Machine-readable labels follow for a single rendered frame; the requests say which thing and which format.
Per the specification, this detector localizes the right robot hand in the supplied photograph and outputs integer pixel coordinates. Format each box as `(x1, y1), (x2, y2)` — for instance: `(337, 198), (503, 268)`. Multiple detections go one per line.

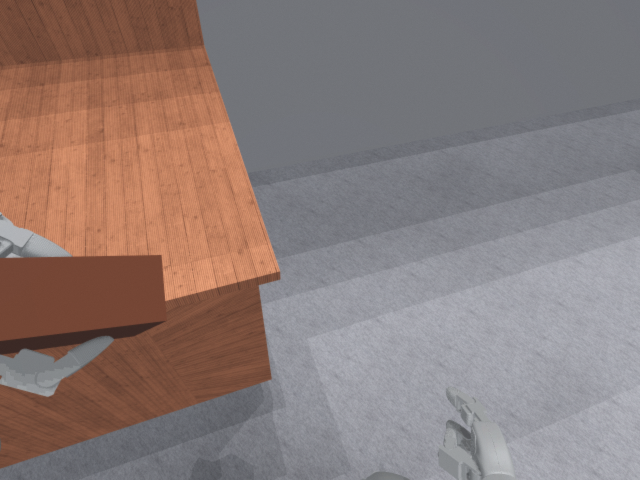
(439, 387), (516, 480)

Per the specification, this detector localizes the sponge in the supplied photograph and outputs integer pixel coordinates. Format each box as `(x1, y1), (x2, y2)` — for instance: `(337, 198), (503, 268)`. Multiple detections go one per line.
(0, 255), (167, 355)

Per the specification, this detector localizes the table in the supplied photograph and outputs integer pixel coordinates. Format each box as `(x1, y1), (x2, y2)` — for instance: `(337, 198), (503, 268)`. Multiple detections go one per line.
(0, 0), (281, 469)

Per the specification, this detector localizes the left robot hand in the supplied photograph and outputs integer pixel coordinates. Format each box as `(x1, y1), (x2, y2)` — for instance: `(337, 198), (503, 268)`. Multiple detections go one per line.
(0, 212), (114, 397)

